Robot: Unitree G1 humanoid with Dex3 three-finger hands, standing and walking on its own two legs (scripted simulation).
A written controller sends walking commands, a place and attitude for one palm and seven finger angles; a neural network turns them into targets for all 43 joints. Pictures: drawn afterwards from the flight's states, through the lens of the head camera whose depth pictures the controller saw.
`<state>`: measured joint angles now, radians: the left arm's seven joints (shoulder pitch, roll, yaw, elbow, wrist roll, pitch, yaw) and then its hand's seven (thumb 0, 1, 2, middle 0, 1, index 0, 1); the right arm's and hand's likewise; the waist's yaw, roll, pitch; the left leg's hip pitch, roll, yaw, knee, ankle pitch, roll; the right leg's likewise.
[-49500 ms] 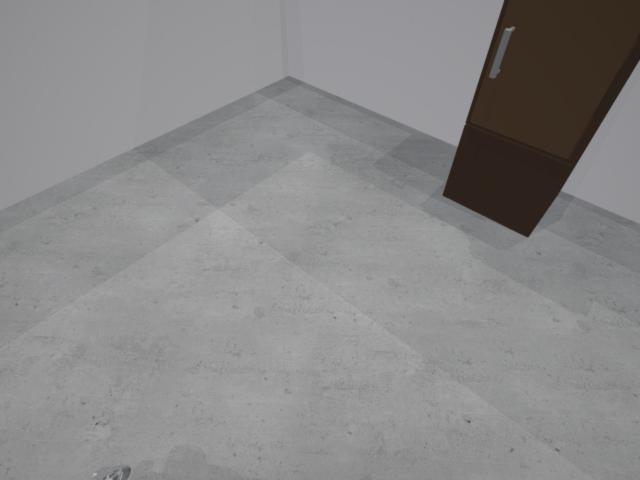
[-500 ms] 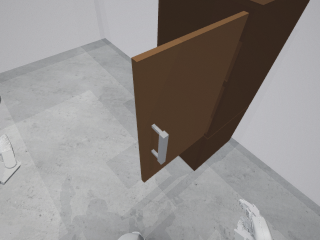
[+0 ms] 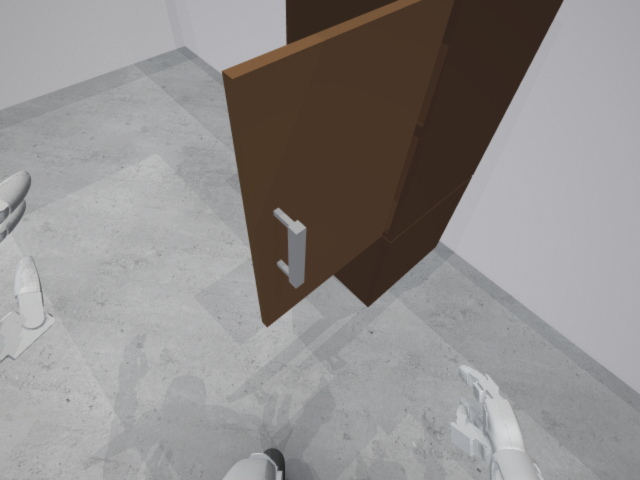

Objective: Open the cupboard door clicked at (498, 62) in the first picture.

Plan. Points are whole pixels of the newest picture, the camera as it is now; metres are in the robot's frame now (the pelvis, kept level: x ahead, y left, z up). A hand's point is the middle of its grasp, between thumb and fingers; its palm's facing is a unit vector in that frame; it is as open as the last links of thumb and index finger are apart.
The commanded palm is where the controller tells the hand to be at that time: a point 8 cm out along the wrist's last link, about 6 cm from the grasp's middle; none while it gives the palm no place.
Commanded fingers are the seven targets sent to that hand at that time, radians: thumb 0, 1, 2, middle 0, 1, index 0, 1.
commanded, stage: step back with the hand held close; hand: left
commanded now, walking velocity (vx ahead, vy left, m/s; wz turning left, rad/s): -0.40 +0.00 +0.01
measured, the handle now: (289, 250) +0.45 +0.08 -0.05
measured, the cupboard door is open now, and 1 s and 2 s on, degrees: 90 90 90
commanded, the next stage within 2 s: stop stepping back and stand still in 0.16 s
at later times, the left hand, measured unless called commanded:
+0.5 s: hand out of the picture +0.08 +0.25 +0.17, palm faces +0.45 -0.78 -0.44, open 7.4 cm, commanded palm +0.03 +0.29 +0.18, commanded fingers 0.00 0.90 0.90 -0.20 -0.30 -0.20 -0.30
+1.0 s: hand out of the picture +0.04 +0.26 +0.16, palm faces +0.48 -0.77 -0.43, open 7.4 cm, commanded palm -0.02 +0.30 +0.18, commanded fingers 0.00 0.90 0.90 -0.20 -0.30 -0.20 -0.30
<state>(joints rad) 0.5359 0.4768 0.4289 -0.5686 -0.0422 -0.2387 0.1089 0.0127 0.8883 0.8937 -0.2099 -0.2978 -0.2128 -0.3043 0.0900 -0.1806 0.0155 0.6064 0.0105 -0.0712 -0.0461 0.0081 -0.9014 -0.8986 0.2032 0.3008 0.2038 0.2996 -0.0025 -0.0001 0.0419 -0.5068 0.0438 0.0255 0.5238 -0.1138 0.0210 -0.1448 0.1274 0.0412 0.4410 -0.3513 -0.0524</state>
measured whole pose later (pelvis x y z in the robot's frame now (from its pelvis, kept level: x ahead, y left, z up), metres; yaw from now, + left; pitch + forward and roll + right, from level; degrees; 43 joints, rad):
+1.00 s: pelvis -0.15 -0.01 +0.00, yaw +1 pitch -1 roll -1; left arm 0.54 0.36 0.39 -0.44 -0.02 -0.18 0.16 0.01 0.89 0.89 -0.21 -0.30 -0.21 -0.30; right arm 0.26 -0.21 0.01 0.66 -0.01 -0.12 -0.07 0.01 -0.90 -0.90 0.20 0.30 0.20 0.30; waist 0.01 0.02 -0.02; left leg -0.31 0.03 0.01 0.60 -0.29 0.01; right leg -0.22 0.05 -0.06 0.52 -0.28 -0.05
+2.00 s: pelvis -0.15 -0.01 +0.01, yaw +3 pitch -2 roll +0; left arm 0.24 0.14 0.01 1.14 0.01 0.00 0.03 0.01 0.92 0.89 -0.20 -0.30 -0.20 -0.30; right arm 0.26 -0.14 0.00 1.15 -0.02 0.01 -0.03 0.00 -0.91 -0.90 0.20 0.30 0.20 0.30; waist -0.01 0.02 0.04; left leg -0.21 0.00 -0.01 0.42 -0.17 0.00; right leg -0.14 0.04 -0.03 0.42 -0.24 -0.05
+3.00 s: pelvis -0.13 -0.01 +0.02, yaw +3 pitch -2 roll +0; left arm 0.14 0.27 0.02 1.13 0.01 -0.02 0.01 0.00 0.91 0.89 -0.20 -0.30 -0.20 -0.30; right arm 0.13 -0.28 -0.01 1.13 -0.02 0.00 -0.01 0.00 -0.91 -0.90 0.20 0.30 0.20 0.30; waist -0.01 0.02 0.05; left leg -0.14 0.00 -0.01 0.33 -0.16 -0.01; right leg -0.07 0.04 -0.03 0.32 -0.22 -0.05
